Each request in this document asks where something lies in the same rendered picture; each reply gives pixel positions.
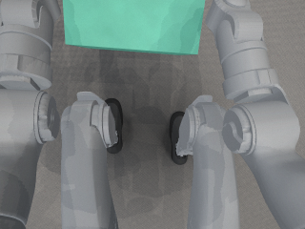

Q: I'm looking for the robot left forearm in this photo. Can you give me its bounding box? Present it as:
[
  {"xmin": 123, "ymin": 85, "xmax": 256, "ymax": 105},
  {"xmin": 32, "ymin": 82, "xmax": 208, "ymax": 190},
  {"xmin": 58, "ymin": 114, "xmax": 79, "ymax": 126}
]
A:
[{"xmin": 0, "ymin": 0, "xmax": 62, "ymax": 91}]

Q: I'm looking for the left robot upper arm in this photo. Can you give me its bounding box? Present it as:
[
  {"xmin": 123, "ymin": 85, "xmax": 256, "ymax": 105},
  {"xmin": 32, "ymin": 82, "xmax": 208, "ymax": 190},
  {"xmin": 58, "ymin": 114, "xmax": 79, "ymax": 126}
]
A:
[{"xmin": 0, "ymin": 89, "xmax": 60, "ymax": 229}]

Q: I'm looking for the right robot upper arm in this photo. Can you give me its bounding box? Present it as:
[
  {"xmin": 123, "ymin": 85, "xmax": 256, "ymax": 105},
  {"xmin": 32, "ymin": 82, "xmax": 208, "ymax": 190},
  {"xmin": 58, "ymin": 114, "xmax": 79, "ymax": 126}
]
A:
[{"xmin": 221, "ymin": 99, "xmax": 305, "ymax": 229}]

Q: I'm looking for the left robot shin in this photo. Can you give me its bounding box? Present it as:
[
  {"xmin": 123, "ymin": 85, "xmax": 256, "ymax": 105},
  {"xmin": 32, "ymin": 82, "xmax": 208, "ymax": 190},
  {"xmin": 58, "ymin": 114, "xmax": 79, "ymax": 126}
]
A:
[{"xmin": 60, "ymin": 92, "xmax": 118, "ymax": 147}]

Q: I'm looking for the robot right forearm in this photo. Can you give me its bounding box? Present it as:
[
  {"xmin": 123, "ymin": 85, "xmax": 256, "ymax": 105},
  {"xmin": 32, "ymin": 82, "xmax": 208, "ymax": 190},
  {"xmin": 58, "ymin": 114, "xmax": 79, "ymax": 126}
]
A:
[{"xmin": 205, "ymin": 0, "xmax": 300, "ymax": 134}]

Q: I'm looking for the carton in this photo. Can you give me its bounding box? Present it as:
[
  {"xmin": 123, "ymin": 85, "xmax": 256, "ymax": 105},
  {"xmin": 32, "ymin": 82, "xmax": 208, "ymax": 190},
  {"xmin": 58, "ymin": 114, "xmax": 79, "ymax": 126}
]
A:
[{"xmin": 62, "ymin": 0, "xmax": 205, "ymax": 55}]

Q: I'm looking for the robot right thigh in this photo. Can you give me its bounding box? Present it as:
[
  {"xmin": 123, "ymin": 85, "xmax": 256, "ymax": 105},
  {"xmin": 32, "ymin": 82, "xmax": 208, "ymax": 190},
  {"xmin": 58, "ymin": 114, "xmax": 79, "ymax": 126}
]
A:
[{"xmin": 182, "ymin": 102, "xmax": 241, "ymax": 229}]

